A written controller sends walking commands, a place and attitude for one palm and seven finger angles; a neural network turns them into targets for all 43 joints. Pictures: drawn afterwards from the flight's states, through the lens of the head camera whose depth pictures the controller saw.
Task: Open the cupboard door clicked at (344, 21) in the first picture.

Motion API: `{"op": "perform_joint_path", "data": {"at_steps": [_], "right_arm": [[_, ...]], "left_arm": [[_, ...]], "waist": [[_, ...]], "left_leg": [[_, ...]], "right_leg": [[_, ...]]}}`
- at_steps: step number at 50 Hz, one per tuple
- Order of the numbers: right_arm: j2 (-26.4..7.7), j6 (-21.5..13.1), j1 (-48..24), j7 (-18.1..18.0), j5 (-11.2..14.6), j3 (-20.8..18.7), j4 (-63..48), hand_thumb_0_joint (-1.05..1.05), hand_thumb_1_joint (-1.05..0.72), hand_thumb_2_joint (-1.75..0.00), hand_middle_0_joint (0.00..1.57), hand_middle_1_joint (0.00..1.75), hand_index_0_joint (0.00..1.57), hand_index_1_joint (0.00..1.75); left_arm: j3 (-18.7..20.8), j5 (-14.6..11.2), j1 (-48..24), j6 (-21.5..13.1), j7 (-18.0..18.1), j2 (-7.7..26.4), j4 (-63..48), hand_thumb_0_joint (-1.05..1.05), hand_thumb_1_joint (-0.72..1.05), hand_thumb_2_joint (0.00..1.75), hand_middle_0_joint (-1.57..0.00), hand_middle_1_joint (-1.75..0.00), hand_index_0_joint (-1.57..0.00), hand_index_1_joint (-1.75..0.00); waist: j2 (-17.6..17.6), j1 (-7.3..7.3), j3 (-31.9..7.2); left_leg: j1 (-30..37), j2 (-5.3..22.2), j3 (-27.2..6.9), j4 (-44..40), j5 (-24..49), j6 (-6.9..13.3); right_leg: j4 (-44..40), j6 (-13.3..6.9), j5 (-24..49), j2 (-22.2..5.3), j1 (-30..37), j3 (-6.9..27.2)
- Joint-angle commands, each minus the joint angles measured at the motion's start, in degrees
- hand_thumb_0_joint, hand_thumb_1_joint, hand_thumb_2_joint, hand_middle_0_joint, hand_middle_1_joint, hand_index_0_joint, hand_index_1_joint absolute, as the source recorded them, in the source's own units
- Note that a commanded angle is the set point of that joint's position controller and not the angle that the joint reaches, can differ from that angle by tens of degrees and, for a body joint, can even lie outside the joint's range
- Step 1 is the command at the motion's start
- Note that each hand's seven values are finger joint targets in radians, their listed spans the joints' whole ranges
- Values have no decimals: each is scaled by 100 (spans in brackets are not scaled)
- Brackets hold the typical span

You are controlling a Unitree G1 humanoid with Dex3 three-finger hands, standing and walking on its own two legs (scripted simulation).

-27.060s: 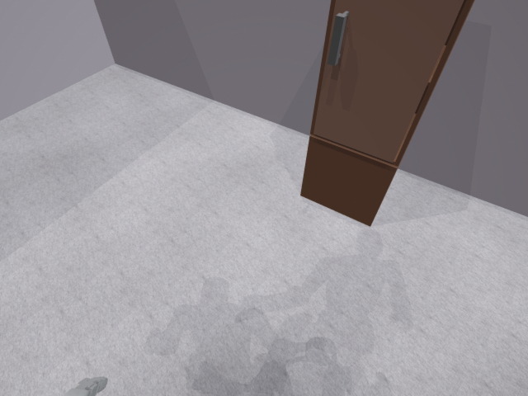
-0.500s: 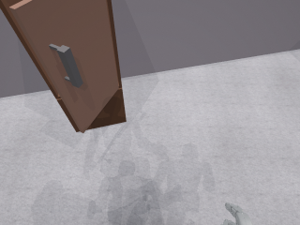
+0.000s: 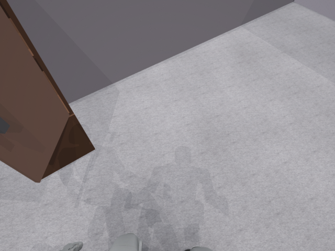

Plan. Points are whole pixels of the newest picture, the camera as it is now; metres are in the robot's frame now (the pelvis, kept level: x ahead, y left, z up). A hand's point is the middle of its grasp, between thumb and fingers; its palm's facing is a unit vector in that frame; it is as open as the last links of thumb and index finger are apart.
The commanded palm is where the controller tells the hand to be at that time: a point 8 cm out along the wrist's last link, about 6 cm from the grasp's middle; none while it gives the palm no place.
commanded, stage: walk to a spot facing it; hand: left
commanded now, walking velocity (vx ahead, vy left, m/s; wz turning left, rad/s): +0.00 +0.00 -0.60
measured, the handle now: out of the picture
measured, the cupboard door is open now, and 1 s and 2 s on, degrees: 49 49 49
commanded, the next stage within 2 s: turn to face it in 1.74 s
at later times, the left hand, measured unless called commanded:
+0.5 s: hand (120, 218) +0.21 +0.14 -0.16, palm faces -0.28 -0.93 -0.25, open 7.4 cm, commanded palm none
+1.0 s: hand (172, 147) +0.43 +0.01 -0.14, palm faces -0.56 -0.81 -0.19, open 7.4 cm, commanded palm none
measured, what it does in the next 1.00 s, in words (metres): walks ahead, turning right: left foot, then right foot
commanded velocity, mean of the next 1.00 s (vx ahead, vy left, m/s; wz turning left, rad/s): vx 0.30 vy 0.00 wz -0.48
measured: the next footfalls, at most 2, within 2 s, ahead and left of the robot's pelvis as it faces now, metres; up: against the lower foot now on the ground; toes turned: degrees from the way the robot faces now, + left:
left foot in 0.10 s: +0.07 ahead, +0.15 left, +0.00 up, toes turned -1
right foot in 0.38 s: +0.05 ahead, -0.15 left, +0.00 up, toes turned -20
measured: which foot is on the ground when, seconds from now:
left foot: up 0.00-0.08, down 0.10-0.38, up 0.40-0.68, down 0.70-1.00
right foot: down 0.00-0.10, up 0.12-0.36, down 0.38-0.68, up 0.70-1.00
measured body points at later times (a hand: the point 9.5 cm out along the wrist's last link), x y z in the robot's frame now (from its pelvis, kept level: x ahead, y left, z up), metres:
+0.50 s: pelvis +0.06 -0.03 +0.00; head +0.10 -0.05 +0.45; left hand +0.22 +0.19 -0.14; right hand +0.01 -0.30 -0.15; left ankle +0.07 +0.12 -0.67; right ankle +0.01 -0.14 -0.73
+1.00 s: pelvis +0.23 -0.10 +0.01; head +0.26 -0.12 +0.46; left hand +0.46 +0.05 -0.13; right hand +0.07 -0.28 -0.14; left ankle +0.27 +0.05 -0.73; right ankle +0.21 -0.25 -0.70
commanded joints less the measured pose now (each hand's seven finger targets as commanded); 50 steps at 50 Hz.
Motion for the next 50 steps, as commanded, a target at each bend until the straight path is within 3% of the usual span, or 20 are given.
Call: {"op": "perform_joint_path", "data": {"at_steps": [1,3,4,6,11,15,17,18,19,20,23,27,32,33,35,36,37,40,43,50], "right_arm": [[-258,-166,445,-34,33,-92,-320,0,-90,-90,20,30,20,30],[-561,-252,971,-106,15,-141,-170,0,-90,-90,20,30,20,30],[-1140,-318,1015,-139,-99,-251,-188,0,-90,-90,20,30,20,30],[-1418,-350,907,-193,-162,-259,-374,0,-90,-90,20,30,20,30],[-957,-406,578,-117,-215,-157,-315,0,-90,-90,20,30,20,30],[-1082,-413,1040,-53,-188,-227,-109,0,-90,-90,20,30,20,30],[-1017,-394,895,-6,-155,-227,-134,0,-90,-90,20,30,20,30],[-782,-394,675,24,-97,-189,-240,0,-90,-90,20,30,20,30],[-238,-409,2,91,-17,-53,-638,0,-90,-90,20,30,20,30],[-558,-408,-458,77,-53,-66,-818,0,-90,-90,20,30,20,30],[-552,-445,-307,161,-80,-156,-588,0,-90,-90,20,30,20,30],[-195,-458,-230,209,-61,-115,-519,0,-90,-90,20,30,20,30],[-307,-594,379,155,-56,-130,-285,0,-90,-90,20,30,20,30],[-586,-631,990,70,-62,-180,-61,0,-90,-90,20,30,20,30],[-1530,-659,2333,-47,-239,-363,176,0,-90,-90,20,30,20,30],[-1474,-606,1990,-53,-207,-339,103,0,-90,-90,20,30,20,30],[-1306,-623,1649,-5,-209,-296,-87,0,-90,-90,20,30,20,30],[-666,-697,842,-26,-190,-120,-85,0,-90,-90,20,30,20,30],[-618,-747,1071,-33,-166,-124,94,0,-90,-90,20,30,20,30],[-650,-599,1201,68,-183,-163,324,0,-90,-90,20,30,20,30]], "left_arm": [[297,10,-112,-51,67,1208,-417,0,90,90,-20,-30,-20,-30],[226,-55,-272,0,35,908,-492,0,90,90,-20,-30,-20,-30],[137,-128,-152,35,-20,503,-592,0,90,90,-20,-30,-20,-30],[203,-79,-423,-4,-104,714,-715,0,90,90,-20,-30,-20,-30],[147,-25,-474,-39,-348,307,-598,0,90,90,-20,-30,-20,-30],[96,-29,-625,-150,-399,250,-561,0,90,90,-20,-30,-20,-30],[153,-18,-5,-197,-357,401,-322,0,90,90,-20,-30,-20,-30],[280,9,666,-248,-291,797,-97,0,90,90,-20,-30,-20,-30],[464,39,1359,-297,-171,1602,113,0,90,90,-20,-30,-20,-30],[486,-71,1650,-307,-67,1685,172,0,90,90,-20,-30,-20,-30],[326,-18,556,-384,-2,1094,-67,0,90,90,-20,-30,-20,-30],[287,-5,548,-519,-10,991,30,0,90,90,-20,-30,-20,-30],[302,-39,377,-473,-77,986,89,0,90,90,-20,-30,-20,-30],[258,-41,255,-460,-102,757,22,0,90,90,-20,-30,-20,-30],[112,-96,281,-439,-157,253,-233,0,90,90,-20,-30,-20,-30],[148,-50,-93,-454,-181,358,-347,0,90,90,-20,-30,-20,-30],[151,-26,-178,-499,-221,359,-413,0,90,90,-20,-30,-20,-30],[177,49,17,-356,-328,174,-161,0,90,90,-20,-30,-20,-30],[76,25,-1,-305,-391,-49,-155,0,90,90,-20,-30,-20,-30],[94,21,-224,-346,-344,88,-137,0,90,90,-20,-30,-20,-30]], "waist": [[-604,-113,-973],[88,-372,-983],[1838,-343,-852],[1254,-293,-746],[1699,-108,-716],[1523,-291,-850],[956,45,-870],[-54,418,-1076],[-2277,884,-815],[-1697,1039,-696],[-986,319,-446],[-593,147,-583],[-417,-176,-791],[137,-467,-911],[2435,-920,-1494],[1502,-776,-915],[813,-614,-483],[1329,-77,-158],[1397,-67,-664],[653,18,-662]], "left_leg": [[948,-237,58,-1469,718,44],[2110,121,-309,-2968,1071,159],[2349,1569,-2093,-3961,429,644],[1403,2616,-2757,-4233,924,1495],[1582,1473,-558,-3832,1020,918],[1737,1593,-111,-3529,989,814],[1065,1336,304,-2678,548,538],[-80,945,740,-1578,130,290],[-1929,30,1082,352,-1218,-26],[-2354,240,-70,1155,-944,78],[-1734,522,-321,974,233,-3],[-695,258,-1,-573,774,-61],[1475,-173,391,-2402,1661,18],[2547,41,169,-2698,1426,107],[3507,2628,-3486,-4245,-947,1151],[2849,2857,-3689,-4522,-1343,1471],[2146,2764,-3495,-4558,-1328,1562],[1154,1822,-1518,-4576,-386,1027],[1605,1397,-334,-4350,882,898],[1253,1511,285,-3805,724,837]], "right_leg": [[-917,-878,1007,-1055,77,1507],[-386,-408,-33,-527,-903,1159],[939,-26,-1302,288,-1765,330],[2991,177,-1891,-89,-1476,-7],[2061,220,-1172,-275,-1145,-811],[718,117,-1221,-57,-372,-1311],[-397,-24,-622,103,891,-1397],[-1092,-284,-1131,-472,2203,-453],[-2026,-1023,-1329,-2113,2850,2397],[-2154,-1455,-1075,-2425,2576,2909],[-1991,-1244,-1205,-1732,1436,1830],[-1618,-1132,1051,-1369,1207,925],[-1075,-785,96,-918,273,768],[-397,-608,-134,-612,-453,535],[3130,-131,-2190,400,-2114,-497],[3760,-178,-1853,-167,-2386,-110],[4008,-168,-1486,-390,-2444,-222],[3598,-60,-522,-647,-1972,-392],[2420,27,-142,-557,-1518,-784],[185,-41,100,-250,303,-1305]]}}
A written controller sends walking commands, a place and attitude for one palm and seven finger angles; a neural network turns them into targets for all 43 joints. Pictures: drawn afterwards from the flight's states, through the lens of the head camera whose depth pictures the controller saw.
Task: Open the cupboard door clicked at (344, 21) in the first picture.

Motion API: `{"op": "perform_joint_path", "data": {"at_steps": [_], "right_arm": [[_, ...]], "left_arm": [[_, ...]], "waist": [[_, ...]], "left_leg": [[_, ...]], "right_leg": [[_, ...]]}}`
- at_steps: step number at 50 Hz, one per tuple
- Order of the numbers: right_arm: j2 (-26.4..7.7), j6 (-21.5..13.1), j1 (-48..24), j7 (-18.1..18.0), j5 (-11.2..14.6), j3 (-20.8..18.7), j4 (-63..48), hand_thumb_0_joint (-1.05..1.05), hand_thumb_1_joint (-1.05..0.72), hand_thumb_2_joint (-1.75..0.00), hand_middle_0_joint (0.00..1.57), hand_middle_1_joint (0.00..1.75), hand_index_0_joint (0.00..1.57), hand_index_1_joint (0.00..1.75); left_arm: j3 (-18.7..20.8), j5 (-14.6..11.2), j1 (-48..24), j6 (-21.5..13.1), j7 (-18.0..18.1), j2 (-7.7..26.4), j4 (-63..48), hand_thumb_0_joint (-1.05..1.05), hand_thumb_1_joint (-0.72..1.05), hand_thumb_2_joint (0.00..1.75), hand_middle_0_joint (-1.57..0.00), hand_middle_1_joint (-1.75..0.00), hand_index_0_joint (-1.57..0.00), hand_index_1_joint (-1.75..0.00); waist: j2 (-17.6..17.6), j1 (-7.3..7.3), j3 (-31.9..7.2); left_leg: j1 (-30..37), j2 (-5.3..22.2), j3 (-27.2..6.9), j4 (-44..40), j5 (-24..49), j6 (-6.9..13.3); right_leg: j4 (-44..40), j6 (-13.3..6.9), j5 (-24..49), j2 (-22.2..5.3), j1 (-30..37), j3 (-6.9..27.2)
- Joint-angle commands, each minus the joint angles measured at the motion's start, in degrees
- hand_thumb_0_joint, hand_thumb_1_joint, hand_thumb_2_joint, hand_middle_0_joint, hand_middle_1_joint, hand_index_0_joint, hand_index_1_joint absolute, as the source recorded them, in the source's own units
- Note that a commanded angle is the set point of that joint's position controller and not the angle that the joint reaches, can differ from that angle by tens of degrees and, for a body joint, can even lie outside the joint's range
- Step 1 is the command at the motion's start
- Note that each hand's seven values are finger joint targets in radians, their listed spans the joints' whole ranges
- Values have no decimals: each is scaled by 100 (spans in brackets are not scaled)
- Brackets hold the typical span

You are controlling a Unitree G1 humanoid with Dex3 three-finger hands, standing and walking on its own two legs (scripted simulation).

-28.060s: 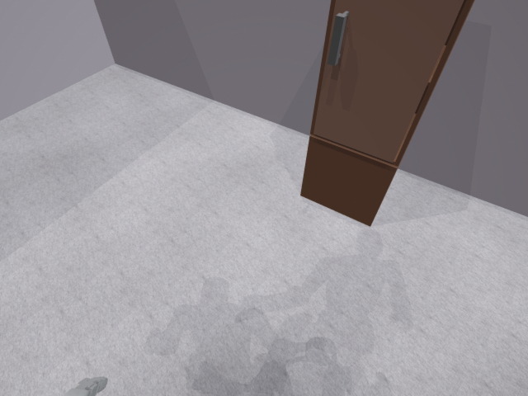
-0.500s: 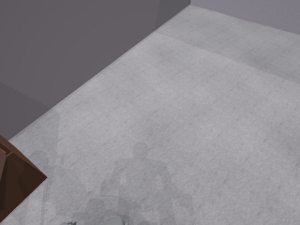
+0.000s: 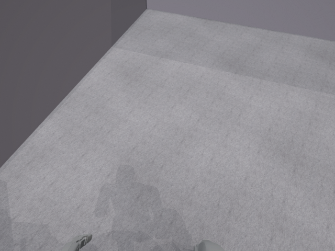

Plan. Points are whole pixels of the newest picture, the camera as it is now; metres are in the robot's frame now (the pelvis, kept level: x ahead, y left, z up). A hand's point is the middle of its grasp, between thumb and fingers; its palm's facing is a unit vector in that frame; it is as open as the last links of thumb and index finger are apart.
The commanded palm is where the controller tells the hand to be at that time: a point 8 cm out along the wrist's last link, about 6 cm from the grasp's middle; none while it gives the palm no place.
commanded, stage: walk to a spot facing it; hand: left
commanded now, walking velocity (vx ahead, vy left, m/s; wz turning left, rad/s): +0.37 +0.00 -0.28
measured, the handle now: out of the picture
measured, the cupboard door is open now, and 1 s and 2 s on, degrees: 49 49 49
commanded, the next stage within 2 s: turn to face it in 0.74 s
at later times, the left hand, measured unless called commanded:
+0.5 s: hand (112, 216) +0.24 +0.18 -0.20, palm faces -0.07 -0.99 -0.15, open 7.3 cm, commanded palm none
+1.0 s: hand (152, 135) +0.53 +0.07 -0.17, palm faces -0.10 -0.97 -0.21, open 7.2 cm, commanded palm none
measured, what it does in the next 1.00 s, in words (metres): walks ahead: right foot, then left foot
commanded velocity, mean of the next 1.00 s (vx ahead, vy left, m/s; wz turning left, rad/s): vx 0.28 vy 0.00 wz -0.03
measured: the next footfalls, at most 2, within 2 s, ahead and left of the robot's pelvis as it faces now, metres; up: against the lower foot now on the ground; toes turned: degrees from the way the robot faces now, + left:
right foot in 0.06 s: +0.14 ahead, -0.14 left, +0.00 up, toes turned -8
left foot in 0.40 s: +0.34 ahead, +0.09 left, +0.00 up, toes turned +3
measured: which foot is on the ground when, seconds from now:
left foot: down 0.00-0.06, up 0.08-0.38, down 0.40-0.80, up 0.82-1.00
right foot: up 0.00-0.04, down 0.06-0.40, up 0.42-0.78, down 0.80-1.00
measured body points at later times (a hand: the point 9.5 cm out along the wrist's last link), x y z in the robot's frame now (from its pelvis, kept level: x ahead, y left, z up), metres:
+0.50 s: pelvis +0.24 -0.01 -0.02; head +0.25 +0.01 +0.43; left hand +0.24 +0.23 -0.18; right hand +0.30 -0.25 -0.14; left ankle +0.30 +0.09 -0.74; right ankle +0.13 -0.12 -0.67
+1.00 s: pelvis +0.44 -0.10 +0.00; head +0.47 -0.10 +0.45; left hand +0.53 +0.12 -0.15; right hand +0.39 -0.33 -0.16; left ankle +0.46 +0.02 -0.69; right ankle +0.43 -0.19 -0.74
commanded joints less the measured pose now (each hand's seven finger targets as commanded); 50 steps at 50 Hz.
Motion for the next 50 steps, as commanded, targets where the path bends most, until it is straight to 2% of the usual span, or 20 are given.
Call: {"op": "perform_joint_path", "data": {"at_steps": [1,2,3,4,9,16,18,19,20,21,24,29,35,38,39,40,41,42,46,50], "right_arm": [[-1012,-43,-38,-38,41,-268,-282,0,-90,-90,20,30,20,30],[-807,-47,-142,9,91,-217,-302,0,-90,-90,20,30,20,30],[-331,-62,-302,50,182,-98,-512,0,-90,-90,20,30,20,30],[-577,-64,-678,36,171,-132,-679,0,-90,-90,20,30,20,30],[-388,11,-525,32,85,-171,-297,0,-90,-90,20,30,20,30],[-226,-78,-859,125,112,-130,-356,0,-90,-90,20,30,20,30],[-509,-144,-171,57,91,-213,-112,0,-90,-90,20,30,20,30],[-960,-170,476,-6,49,-326,64,0,-90,-90,20,30,20,30],[-1531,-155,1150,-66,-29,-458,180,0,-90,-90,20,30,20,30],[-1533,-79,1299,-92,-3,-446,182,0,-90,-90,20,30,20,30],[-831,-137,309,-97,43,-284,-41,0,-90,-90,20,30,20,30],[-698,-217,44,-107,75,-271,13,0,-90,-90,20,30,20,30],[-813,-97,188,-48,51,-285,155,0,-90,-90,20,30,20,30],[-641,-44,153,-40,73,-224,222,0,-90,-90,20,30,20,30],[-468,-51,96,-21,134,-176,163,0,-90,-90,20,30,20,30],[-184,-53,77,20,192,-107,-15,0,-90,-90,20,30,20,30],[-423,-37,-248,8,194,-139,-144,0,-90,-90,20,30,20,30],[-410,-29,-354,8,189,-190,-164,0,-90,-90,20,30,20,30],[-41,105,-114,-66,166,-77,172,0,-90,-90,20,30,20,30],[179,186,-178,4,181,-20,175,0,-90,-90,20,30,20,30]], "left_arm": [[73,13,434,-144,63,337,-115,0,90,90,-20,-30,-20,-30],[150,37,1182,-205,127,672,108,0,90,90,-20,-30,-20,-30],[324,70,2028,-270,233,1419,360,0,90,90,-20,-30,-20,-30],[363,-73,2236,-251,312,1580,434,0,90,90,-20,-30,-20,-30],[76,-58,827,-376,414,544,217,0,90,90,-20,-30,-20,-30],[89,-94,1141,-462,357,688,615,0,90,90,-20,-30,-20,-30],[74,-106,985,-436,344,588,587,0,90,90,-20,-30,-20,-30],[29,-106,985,-409,314,371,507,0,90,90,-20,-30,-20,-30],[-42,-136,1154,-397,279,100,395,0,90,90,-20,-30,-20,-30],[-52,-79,740,-416,290,225,217,0,90,90,-20,-30,-20,-30],[-11,0,275,-371,248,168,225,0,90,90,-20,-30,-20,-30],[-64,-16,574,-182,133,-120,264,0,90,90,-20,-30,-20,-30],[-55,-3,132,-203,127,-65,173,0,90,90,-20,-30,-20,-30],[33,17,839,-242,178,228,431,0,90,90,-20,-30,-20,-30],[122,39,1536,-311,225,579,632,0,90,90,-20,-30,-20,-30],[271,16,2260,-353,302,1249,832,0,90,90,-20,-30,-20,-30],[267,-89,2336,-327,356,1324,850,0,90,90,-20,-30,-20,-30],[236,-104,1919,-294,414,1119,749,0,90,90,-20,-30,-20,-30],[-84,-78,1113,-452,486,196,634,0,90,90,-20,-30,-20,-30],[-67,-73,960,-453,505,265,619,0,90,90,-20,-30,-20,-30]], "waist": [[176,365,-327],[-473,740,-587],[-2338,1110,-849],[-1912,1170,-801],[-940,195,-236],[-397,195,-284],[-27,-188,-367],[817,-465,-613],[2025,-624,-1108],[1511,-725,-909],[826,-234,348],[835,108,-68],[514,44,103],[228,406,-47],[-492,737,-334],[-2116,969,-700],[-1640,980,-713],[-1046,762,-284],[-869,156,-464],[-617,79,-460]], "left_leg": [[-750,873,-297,-56,-545,587],[-1494,439,174,1212,-375,375],[-3090,-371,531,3208,-1707,121],[-3591,-300,-421,4424,-2171,181],[-2566,214,-806,3632,-660,5],[-1379,-313,-290,1080,496,54],[92,-368,-302,522,689,191],[1118,321,-1373,262,49,518],[1886,1757,-3293,-551,-890,1145],[1756,2156,-4037,-937,-1263,1532],[-213,1642,-3021,-1337,-1411,1212],[-305,964,-1111,-1355,-255,961],[-320,978,-714,-1132,-422,940],[-623,565,-218,86,-63,596],[-1439,170,181,1442,-34,391],[-2683,-520,370,3144,-1767,166],[-3015,-331,-415,4230,-2167,232],[-3148,-108,-678,4488,-1676,240],[-2150,28,-898,3750,-730,83],[-1763,-192,-498,2437,-148,59]], "right_leg": [[-1137,-142,136,340,1995,-261],[-1618,-411,-502,-2,3131,410],[-2548,-1059,-1304,-1538,4219,2855],[-3158,-1467,-1249,-2030,4068,3844],[-2917,-1129,1166,-1131,2176,1484],[-2599,-927,1353,-769,2318,1064],[-1728,-712,1193,-463,1502,765],[-507,-490,678,-72,589,526],[1313,-231,-1392,579,-431,-124],[2456,-262,-1774,513,-920,435],[2983,-193,-611,-139,-1118,696],[1003,-25,75,-220,-179,243],[-591,-24,401,64,676,-243],[-1295,-186,425,254,1991,-212],[-1657,-509,-45,-383,3094,756],[-2655,-1145,-591,-1752,3953,2849],[-3155,-1437,-696,-2083,3844,3428],[-3132,-1501,-504,-2025,3425,3059],[-2679,-944,3373,-1379,2360,710],[-2459,-815,3877,-1228,2364,-31]]}}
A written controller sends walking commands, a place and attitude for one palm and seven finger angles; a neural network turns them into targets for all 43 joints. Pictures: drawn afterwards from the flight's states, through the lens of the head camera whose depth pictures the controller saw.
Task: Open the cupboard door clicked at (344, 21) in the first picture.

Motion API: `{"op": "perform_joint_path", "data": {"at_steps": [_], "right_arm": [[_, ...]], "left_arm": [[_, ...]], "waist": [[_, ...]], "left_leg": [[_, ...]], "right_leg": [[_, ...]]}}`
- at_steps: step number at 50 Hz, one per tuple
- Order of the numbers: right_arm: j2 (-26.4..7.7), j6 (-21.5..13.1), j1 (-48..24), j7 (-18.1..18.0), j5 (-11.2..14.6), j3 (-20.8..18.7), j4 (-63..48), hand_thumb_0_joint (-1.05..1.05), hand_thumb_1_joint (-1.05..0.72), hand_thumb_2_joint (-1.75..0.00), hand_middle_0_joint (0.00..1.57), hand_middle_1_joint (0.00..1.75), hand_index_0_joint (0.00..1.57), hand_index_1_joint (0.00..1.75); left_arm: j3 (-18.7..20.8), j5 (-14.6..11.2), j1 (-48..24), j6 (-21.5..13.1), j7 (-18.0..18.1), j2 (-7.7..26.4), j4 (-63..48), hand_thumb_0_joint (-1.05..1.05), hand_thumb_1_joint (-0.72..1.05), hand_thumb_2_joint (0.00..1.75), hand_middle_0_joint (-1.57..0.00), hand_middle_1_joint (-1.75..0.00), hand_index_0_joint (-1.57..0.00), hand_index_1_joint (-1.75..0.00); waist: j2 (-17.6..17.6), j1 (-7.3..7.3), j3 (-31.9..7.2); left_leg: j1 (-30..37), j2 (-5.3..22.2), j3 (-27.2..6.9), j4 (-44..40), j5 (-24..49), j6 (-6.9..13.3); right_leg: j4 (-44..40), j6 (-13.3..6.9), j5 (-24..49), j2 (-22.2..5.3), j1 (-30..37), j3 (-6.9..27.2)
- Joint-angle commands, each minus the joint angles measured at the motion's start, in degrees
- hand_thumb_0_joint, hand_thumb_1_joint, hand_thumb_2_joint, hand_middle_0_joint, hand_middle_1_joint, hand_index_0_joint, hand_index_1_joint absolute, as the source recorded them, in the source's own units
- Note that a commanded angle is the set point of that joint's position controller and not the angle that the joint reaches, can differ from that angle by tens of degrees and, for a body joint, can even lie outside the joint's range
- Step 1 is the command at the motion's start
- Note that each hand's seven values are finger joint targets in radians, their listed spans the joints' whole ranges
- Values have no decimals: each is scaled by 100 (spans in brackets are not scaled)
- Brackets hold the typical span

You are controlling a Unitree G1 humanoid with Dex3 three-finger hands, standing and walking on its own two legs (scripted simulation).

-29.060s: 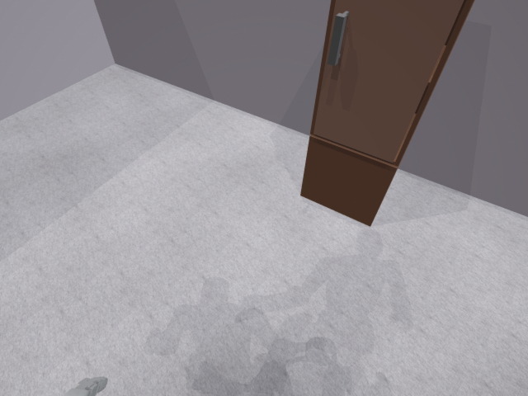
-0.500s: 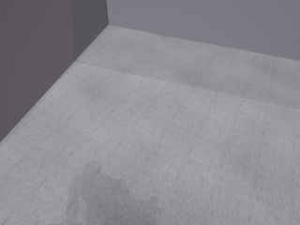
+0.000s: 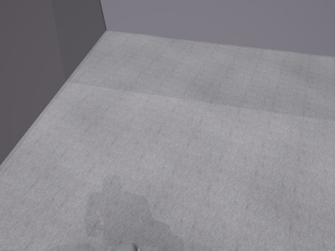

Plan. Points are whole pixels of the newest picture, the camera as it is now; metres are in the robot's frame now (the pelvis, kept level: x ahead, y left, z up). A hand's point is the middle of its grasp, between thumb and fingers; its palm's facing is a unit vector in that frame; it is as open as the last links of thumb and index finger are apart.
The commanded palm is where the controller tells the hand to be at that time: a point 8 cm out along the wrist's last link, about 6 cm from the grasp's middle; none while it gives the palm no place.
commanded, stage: turn to face it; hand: left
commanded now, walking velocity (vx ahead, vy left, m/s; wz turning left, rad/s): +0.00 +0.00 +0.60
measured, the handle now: out of the picture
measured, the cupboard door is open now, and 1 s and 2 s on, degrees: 49 49 49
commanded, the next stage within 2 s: none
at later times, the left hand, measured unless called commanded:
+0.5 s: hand out of the picture +0.13 +0.23 -0.17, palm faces +0.29 -0.93 -0.22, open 7.4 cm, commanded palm none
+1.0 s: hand out of the picture +0.06 +0.19 -0.19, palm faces +0.56 -0.79 -0.24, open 7.4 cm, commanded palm none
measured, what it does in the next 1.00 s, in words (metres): walks ahead, turning left: left foot, then right foot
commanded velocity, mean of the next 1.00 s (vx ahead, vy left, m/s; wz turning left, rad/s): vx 0.00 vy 0.00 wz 0.60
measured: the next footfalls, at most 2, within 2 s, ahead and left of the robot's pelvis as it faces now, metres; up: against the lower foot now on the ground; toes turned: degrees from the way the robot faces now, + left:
left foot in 0.18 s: +0.18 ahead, +0.12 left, +0.00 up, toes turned +13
right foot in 0.60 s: +0.18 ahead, -0.16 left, +0.00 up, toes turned +18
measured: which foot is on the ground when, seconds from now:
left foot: up 0.00-0.16, down 0.18-0.58, up 0.60-0.84, down 0.86-1.00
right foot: down 0.00-0.18, up 0.20-0.58, down 0.60-0.86, up 0.88-1.00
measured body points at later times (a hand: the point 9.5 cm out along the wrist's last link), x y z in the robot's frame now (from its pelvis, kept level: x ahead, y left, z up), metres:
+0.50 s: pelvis +0.09 +0.00 +0.00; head +0.12 +0.03 +0.44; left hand +0.11 +0.28 -0.15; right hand +0.22 -0.22 -0.14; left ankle +0.14 +0.11 -0.74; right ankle +0.12 -0.17 -0.69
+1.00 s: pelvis +0.12 -0.03 -0.02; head +0.16 +0.02 +0.43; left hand +0.04 +0.23 -0.17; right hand +0.36 -0.19 -0.14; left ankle +0.09 +0.10 -0.74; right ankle +0.17 -0.16 -0.68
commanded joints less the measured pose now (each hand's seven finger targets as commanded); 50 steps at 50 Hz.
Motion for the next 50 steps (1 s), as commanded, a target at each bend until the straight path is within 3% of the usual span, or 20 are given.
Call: {"op": "perform_joint_path", "data": {"at_steps": [1,5,7,9,12,17,23,27,28,29,30,32,34,38,41,42,43,45,47,50], "right_arm": [[-38,-4,100,41,38,20,-303,0,-90,-90,20,30,20,30],[-253,39,-162,43,20,-24,-494,0,-90,-90,20,30,20,30],[-644,37,301,49,-29,-108,-440,0,-90,-90,20,30,20,30],[-1603,35,820,-77,-70,-293,-494,0,-90,-90,20,30,20,30],[-1426,76,13,-122,-45,-279,-842,0,-90,-90,20,30,20,30],[-1370,31,-430,-139,-23,-277,-1049,0,-90,-90,20,30,20,30],[-1508,182,-414,-54,-68,-444,-1114,0,-90,-90,20,30,20,30],[-1491,265,-871,-23,-22,-511,-1307,0,-90,-90,20,30,20,30],[-1227,291,-915,-4,22,-498,-1385,0,-90,-90,20,30,20,30],[-823,278,-919,17,58,-433,-1527,0,-90,-90,20,30,20,30],[-1037,243,-1092,59,14,-446,-1582,0,-90,-90,20,30,20,30],[-823,310,-624,150,-1,-418,-1554,0,-90,-90,20,30,20,30],[-918,332,-826,163,2,-387,-1399,0,-90,-90,20,30,20,30],[-676,211,-1334,180,53,-215,-1563,0,-90,-90,20,30,20,30],[-972,165,-556,143,19,-261,-1368,0,-90,-90,20,30,20,30],[-1483,129,-204,114,-20,-388,-1335,0,-90,-90,20,30,20,30],[-2056,115,320,50,-9,-541,-1263,0,-90,-90,20,30,20,30],[-2181,156,289,-16,-35,-527,-1226,0,-90,-90,20,30,20,30],[-1808,145,-472,-70,-43,-442,-1382,0,-90,-90,20,30,20,30],[-1723,194,-851,-75,-68,-416,-1493,0,-90,-90,20,30,20,30]], "left_arm": [[36,4,562,-1,19,630,-47,0,90,90,-20,-30,-20,-30],[93,3,398,134,46,733,-126,0,90,90,-20,-30,-20,-30],[103,-7,393,215,37,750,-207,0,90,90,-20,-30,-20,-30],[55,-94,440,336,54,505,-527,0,90,90,-20,-30,-20,-30],[108,70,-125,460,21,606,-719,0,90,90,-20,-30,-20,-30],[146,39,225,532,-52,539,-692,0,90,90,-20,-30,-20,-30],[138,36,-53,568,-21,575,-1022,0,90,90,-20,-30,-20,-30],[199,8,660,519,4,801,-922,0,90,90,-20,-30,-20,-30],[269,44,872,475,46,1086,-896,0,90,90,-20,-30,-20,-30],[380,136,851,434,93,1637,-965,0,90,90,-20,-30,-20,-30],[309,103,386,429,116,1670,-1147,0,90,90,-20,-30,-20,-30],[259,100,-435,437,101,1450,-1409,0,90,90,-20,-30,-20,-30],[154,66,-303,372,97,1103,-1274,0,90,90,-20,-30,-20,-30],[223,100,532,363,86,1375,-1018,0,90,90,-20,-30,-20,-30],[240,-6,412,365,22,1535,-1037,0,90,90,-20,-30,-20,-30],[187,-32,362,384,-12,1286,-1196,0,90,90,-20,-30,-20,-30],[64,-61,76,409,-20,871,-1439,0,90,90,-20,-30,-20,-30],[93,-14,-293,508,42,949,-1677,0,90,90,-20,-30,-20,-30],[131,9,-342,575,18,935,-1419,0,90,90,-20,-30,-20,-30],[146,-4,-95,626,-55,826,-1295,0,90,90,-20,-30,-20,-30]], "waist": [[-647,181,-439],[-761,106,-224],[-43,-121,-492],[2135,-318,-1008],[1081,-37,-416],[728,216,-819],[1021,71,-713],[950,440,-685],[229,523,-694],[-1519,590,-570],[-1565,506,-247],[-1020,9,-293],[-1705,82,-159],[-1114,515,-458],[-677,77,-915],[421,-99,-1226],[1786,-389,-1410],[662,-316,-1088],[1451,-46,-755],[1257,131,-514]], "left_leg": [[40,-40,135,-922,570,-31],[564,-125,232,-1731,979,56],[1619,-81,-57,-2322,2252,239],[2357,1994,-3149,-3361,4356,1596],[1140,1514,-3061,-3901,946,1347],[1160,821,-2042,-3866,848,979],[1060,655,-2421,-3938,113,969],[244,216,-2320,-3537,209,672],[-409,-214,-1981,-2835,-41,384],[-1289,-972,-869,-1291,-689,-42],[-1157,-699,-731,153,-1135,10],[-589,-554,-602,951,-585,16],[-849,-336,-429,847,-459,-124],[-242,-533,138,-1340,-433,-94],[1523,-689,165,-2774,1278,74],[2638,332,-1103,-2841,2763,489],[3194,1794,-3077,-2971,5379,1456],[2337,1895,-2828,-3054,3643,1704],[1626,1078,-2405,-3238,2318,1232],[949,717,-2209,-3472,1047,1025]], "right_leg": [[-598,-499,3758,-1527,730,363],[-99,-265,3139,-1602,468,130],[1068,80,2257,-1350,-38,-107],[3818,649,-2755,-141,-1532,191],[4646,605,-1689,-377,-2110,972],[3744,666,-903,-243,-1655,936],[2273,631,-1218,37,-1194,775],[241,512,-501,191,328,673],[-661,280,-837,-439,956,1301],[-1426,-294,-1538,-1981,1120,2961],[-1578,-640,-1104,-2725,165,3204],[-1207,-627,-757,-2205,-572,2280],[-617,-402,1655,-1666,222,1203],[461,-242,4032,-1707,1229,824],[1673,225,3705,-1569,458,380],[2675,578,1812,-1136,-784,118],[3949,891,-2352,-464,-2127,259],[4427,756,-2244,-542,-2171,1019],[4038,735,-1649,-518,-1965,1095],[3064,666,-1438,-259,-1312,868]]}}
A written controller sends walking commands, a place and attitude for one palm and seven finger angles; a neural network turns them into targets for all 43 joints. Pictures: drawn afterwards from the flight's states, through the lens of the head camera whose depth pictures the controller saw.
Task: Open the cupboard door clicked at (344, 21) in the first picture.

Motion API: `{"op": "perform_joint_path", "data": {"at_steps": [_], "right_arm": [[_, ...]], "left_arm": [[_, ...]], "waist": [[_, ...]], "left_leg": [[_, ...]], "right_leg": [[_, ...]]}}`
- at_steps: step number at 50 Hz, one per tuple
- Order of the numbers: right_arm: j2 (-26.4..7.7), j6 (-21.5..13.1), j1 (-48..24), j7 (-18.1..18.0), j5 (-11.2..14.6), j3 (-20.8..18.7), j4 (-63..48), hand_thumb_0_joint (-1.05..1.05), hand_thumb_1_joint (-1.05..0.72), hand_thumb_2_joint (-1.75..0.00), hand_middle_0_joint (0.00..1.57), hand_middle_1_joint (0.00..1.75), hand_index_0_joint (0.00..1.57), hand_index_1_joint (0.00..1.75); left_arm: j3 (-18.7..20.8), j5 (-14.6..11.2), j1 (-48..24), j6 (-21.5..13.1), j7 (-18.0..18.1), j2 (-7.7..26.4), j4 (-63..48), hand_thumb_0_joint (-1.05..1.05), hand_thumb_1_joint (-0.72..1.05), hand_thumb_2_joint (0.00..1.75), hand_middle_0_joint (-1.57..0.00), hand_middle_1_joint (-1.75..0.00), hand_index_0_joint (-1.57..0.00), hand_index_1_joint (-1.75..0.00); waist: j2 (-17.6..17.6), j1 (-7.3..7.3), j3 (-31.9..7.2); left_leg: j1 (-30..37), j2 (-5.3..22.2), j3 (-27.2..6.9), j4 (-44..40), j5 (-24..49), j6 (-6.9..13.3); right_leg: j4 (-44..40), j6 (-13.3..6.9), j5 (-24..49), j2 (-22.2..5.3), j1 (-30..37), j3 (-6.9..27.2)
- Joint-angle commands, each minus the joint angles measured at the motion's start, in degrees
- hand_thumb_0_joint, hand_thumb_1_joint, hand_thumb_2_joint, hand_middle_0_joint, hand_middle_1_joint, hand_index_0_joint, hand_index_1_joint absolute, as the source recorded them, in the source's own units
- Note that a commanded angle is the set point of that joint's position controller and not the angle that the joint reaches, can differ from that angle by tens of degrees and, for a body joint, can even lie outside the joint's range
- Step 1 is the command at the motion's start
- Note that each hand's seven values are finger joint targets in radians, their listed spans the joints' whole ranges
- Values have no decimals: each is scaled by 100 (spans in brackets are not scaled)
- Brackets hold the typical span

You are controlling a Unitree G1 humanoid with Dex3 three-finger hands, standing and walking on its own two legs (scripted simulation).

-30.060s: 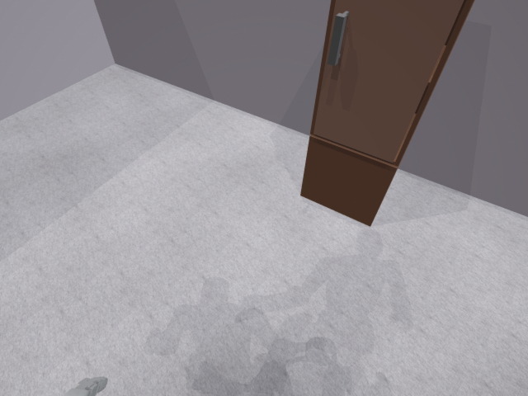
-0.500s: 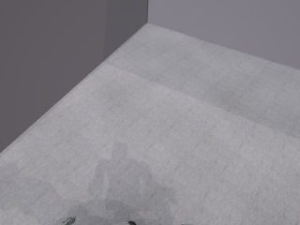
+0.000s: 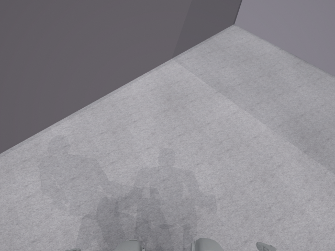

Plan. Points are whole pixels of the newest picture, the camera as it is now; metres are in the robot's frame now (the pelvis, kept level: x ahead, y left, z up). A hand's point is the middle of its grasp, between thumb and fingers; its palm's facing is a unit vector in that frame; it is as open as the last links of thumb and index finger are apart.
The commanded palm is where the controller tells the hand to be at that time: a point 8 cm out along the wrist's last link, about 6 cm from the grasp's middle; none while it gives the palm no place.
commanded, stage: turn to face it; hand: left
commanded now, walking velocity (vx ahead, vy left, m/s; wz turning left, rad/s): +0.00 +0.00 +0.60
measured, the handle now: out of the picture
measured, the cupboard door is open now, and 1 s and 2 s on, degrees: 49 49 49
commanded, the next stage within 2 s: none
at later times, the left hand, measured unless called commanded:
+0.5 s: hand out of the picture +0.00 +0.18 -0.18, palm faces +0.36 -0.91 -0.21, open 7.4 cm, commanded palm none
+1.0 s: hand out of the picture -0.02 +0.14 -0.15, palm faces +0.60 -0.77 -0.23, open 7.4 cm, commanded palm none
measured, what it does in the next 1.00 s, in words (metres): steps on the spot, turning left: right foot, then left foot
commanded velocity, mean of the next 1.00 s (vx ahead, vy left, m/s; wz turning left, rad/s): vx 0.00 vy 0.00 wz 0.60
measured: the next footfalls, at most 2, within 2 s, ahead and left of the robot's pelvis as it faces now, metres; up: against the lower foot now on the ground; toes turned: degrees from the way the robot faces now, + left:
right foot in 0.14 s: +0.07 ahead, -0.16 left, +0.00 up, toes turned +3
left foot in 0.44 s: +0.02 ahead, +0.10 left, +0.00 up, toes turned +23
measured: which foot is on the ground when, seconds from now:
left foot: down 0.00-0.14, up 0.16-0.42, down 0.44-0.74, up 0.76-1.00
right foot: up 0.00-0.12, down 0.14-0.44, up 0.46-0.74, down 0.76-1.00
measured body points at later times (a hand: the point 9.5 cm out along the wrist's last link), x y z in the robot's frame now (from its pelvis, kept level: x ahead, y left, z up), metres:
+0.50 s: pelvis +0.01 -0.03 +0.00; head +0.06 +0.01 +0.44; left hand -0.02 +0.23 -0.16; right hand +0.21 -0.23 -0.13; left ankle -0.01 +0.09 -0.73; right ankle +0.02 -0.16 -0.70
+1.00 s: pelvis +0.04 -0.06 +0.01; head +0.08 -0.03 +0.46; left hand -0.05 +0.18 -0.13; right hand +0.27 -0.22 -0.13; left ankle -0.03 +0.05 -0.69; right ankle +0.09 -0.17 -0.72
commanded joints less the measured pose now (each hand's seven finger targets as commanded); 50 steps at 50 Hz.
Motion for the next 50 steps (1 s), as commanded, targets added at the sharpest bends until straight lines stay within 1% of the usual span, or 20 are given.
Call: {"op": "perform_joint_path", "data": {"at_steps": [1,5,6,7,9,12,17,20,21,22,23,27,35,36,37,38,40,43,47,50], "right_arm": [[-1265,8,7,-119,-17,-358,-366,0,-90,-90,20,30,20,30],[-1063,113,-385,-83,46,-397,-541,0,-90,-90,20,30,20,30],[-592,124,-352,-47,101,-345,-651,0,-90,-90,20,30,20,30],[-624,96,-518,4,95,-346,-746,0,-90,-90,20,30,20,30],[-620,162,-151,81,34,-358,-562,0,-90,-90,20,30,20,30],[-440,169,-167,123,83,-289,-406,0,-90,-90,20,30,20,30],[-197,66,-512,140,135,-142,-499,0,-90,-90,20,30,20,30],[-430,18,59,113,105,-176,-361,0,-90,-90,20,30,20,30],[-866,-33,437,81,75,-288,-280,0,-90,-90,20,30,20,30],[-1456,-49,821,34,51,-453,-256,0,-90,-90,20,30,20,30],[-1636,-5,1163,-32,42,-478,-102,0,-90,-90,20,30,20,30],[-1127,-60,184,-141,28,-311,-320,0,-90,-90,20,30,20,30],[-1117,51,-183,-104,36,-376,-403,0,-90,-90,20,30,20,30],[-920,58,-245,-86,81,-357,-465,0,-90,-90,20,30,20,30],[-512,66,-198,-42,130,-311,-585,0,-90,-90,20,30,20,30],[-628,63,-349,-5,99,-326,-626,0,-90,-90,20,30,20,30],[-584,116,-119,61,63,-347,-451,0,-90,-90,20,30,20,30],[-391,142,-187,109,87,-250,-354,0,-90,-90,20,30,20,30],[-184,62,-494,136,137,-135,-406,0,-90,-90,20,30,20,30],[-331,29,-58,112,116,-144,-315,0,-90,-90,20,30,20,30]], "left_arm": [[133,-2,65,-163,-6,381,-559,0,90,90,-20,-30,-20,-30],[228,24,978,-263,29,585,-361,0,90,90,-20,-30,-20,-30],[337,133,1096,-324,88,1094,-414,0,90,90,-20,-30,-20,-30],[319,113,761,-315,129,1375,-597,0,90,90,-20,-30,-20,-30],[218,72,-65,-341,120,990,-820,0,90,90,-20,-30,-20,-30],[112,67,-10,-397,134,677,-730,0,90,90,-20,-30,-20,-30],[226,104,642,-413,131,995,-468,0,90,90,-20,-30,-20,-30],[258,18,500,-381,78,1029,-457,0,90,90,-20,-30,-20,-30],[234,-15,442,-352,58,819,-566,0,90,90,-20,-30,-20,-30],[96,-38,221,-333,21,436,-795,0,90,90,-20,-30,-20,-30],[82,0,-199,-258,56,510,-934,0,90,90,-20,-30,-20,-30],[144,25,-138,-196,25,493,-705,0,90,90,-20,-30,-20,-30],[148,-21,549,-255,25,403,-468,0,90,90,-20,-30,-20,-30],[216,15,787,-315,59,634,-435,0,90,90,-20,-30,-20,-30],[330,112,890,-373,112,1211,-466,0,90,90,-20,-30,-20,-30],[314,91,713,-363,141,1372,-557,0,90,90,-20,-30,-20,-30],[205,77,92,-388,145,898,-710,0,90,90,-20,-30,-20,-30],[118,61,63,-400,154,679,-686,0,90,90,-20,-30,-20,-30],[219,93,614,-417,148,951,-459,0,90,90,-20,-30,-20,-30],[262,45,501,-389,108,1043,-448,0,90,90,-20,-30,-20,-30]], "waist": [[1363,-28,-836],[556,415,-850],[-1217,527,-756],[-1772,532,-619],[-879,-11,-494],[-1259,-4,-592],[-858,353,-945],[-664,26,-1082],[317,-189,-1363],[1914,-411,-1444],[1549,-578,-1469],[1606,-99,-899],[968,254,-908],[338,398,-929],[-1278,464,-897],[-1630,490,-753],[-972,79,-582],[-1218,66,-630],[-930,365,-914],[-801,125,-1045]], "left_leg": [[289,1189,-1669,-1606,53,783],[-934,531,-1386,-792,-888,349],[-1873,-263,-552,768,-1569,-95],[-1608,-290,-214,2332,-1899,-204],[-1199,51,-291,3382,-1275,-181],[-1127,163,95,2886,-1142,-352],[-383,15,639,589,-1163,-316],[904,-37,626,-848,231,-186],[1891,696,-311,-1221,1314,113],[2611,2184,-2280,-1342,3389,923],[2421,2454,-2399,-1285,3742,1415],[1191,1448,-1480,-1450,1868,899],[18,915,-1582,-1110,546,610],[-546,505,-1293,-555,28,321],[-1464,-287,-343,774,-1204,-141],[-1339,-225,-164,2325,-2049,-187],[-1181,54,-259,3277,-1436,-194],[-1052,170,123,2616,-1304,-365],[-515,21,601,833,-1202,-341],[480,-85,710,-392,-242,-240]], "right_leg": [[-987,-115,217,200,387,75],[-3534,-269,962,210,2198,103],[-4831,-776,-181,-1243,2508,1960],[-5358,-1254,-294,-2331,1579,2875],[-5046,-1288,145,-1809,810,1877],[-4256,-1094,3188,-1286,1597,418],[-3437,-1072,4746,-1501,2524,45],[-2666,-619,4217,-1357,1817,-388],[-1730,-289,3005,-1047,884,-667],[-441,127,-518,-272,-700,-679],[325,35,-839,-205,-913,-2],[324,-22,350,-150,-612,314],[-2967,-144,1170,415,1627,-65],[-3955,-247,1243,8,2278,342],[-4773,-779,792,-1482,2642,2013],[-5001,-1312,1082,-2346,1883,2590],[-4702,-1312,1450,-1743,1345,1639],[-4090,-1122,3902,-1297,1921,353],[-3477,-1081,5100,-1446,2643,59],[-2930,-786,4594,-1397,2192,-252]]}}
